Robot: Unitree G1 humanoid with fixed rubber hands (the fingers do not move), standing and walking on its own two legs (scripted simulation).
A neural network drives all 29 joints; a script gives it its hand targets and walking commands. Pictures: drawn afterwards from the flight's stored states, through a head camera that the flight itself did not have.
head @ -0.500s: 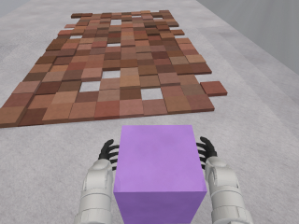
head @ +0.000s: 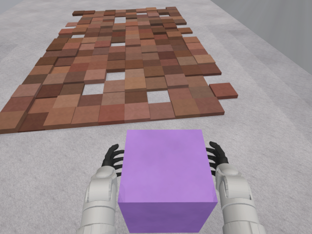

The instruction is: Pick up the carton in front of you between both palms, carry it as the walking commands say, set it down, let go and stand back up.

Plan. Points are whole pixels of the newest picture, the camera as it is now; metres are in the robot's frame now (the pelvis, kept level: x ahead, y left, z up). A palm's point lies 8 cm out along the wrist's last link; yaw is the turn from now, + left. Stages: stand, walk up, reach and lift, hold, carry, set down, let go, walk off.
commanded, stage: reach and lift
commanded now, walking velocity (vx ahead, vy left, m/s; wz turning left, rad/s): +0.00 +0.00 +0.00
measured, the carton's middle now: (164, 183) +0.29 +0.00 -0.04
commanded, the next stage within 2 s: hold in 0.32 s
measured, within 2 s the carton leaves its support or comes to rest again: neither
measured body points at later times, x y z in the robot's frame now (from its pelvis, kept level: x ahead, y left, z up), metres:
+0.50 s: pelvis +0.00 +0.00 +0.00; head -0.05 +0.00 +0.45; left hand +0.29 +0.15 +0.04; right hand +0.29 -0.15 +0.05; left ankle +0.02 +0.12 -0.74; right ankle +0.00 -0.13 -0.74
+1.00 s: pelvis -0.01 +0.00 +0.00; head -0.05 +0.00 +0.45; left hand +0.30 +0.15 +0.05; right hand +0.30 -0.15 +0.05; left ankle +0.01 +0.12 -0.74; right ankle +0.00 -0.13 -0.74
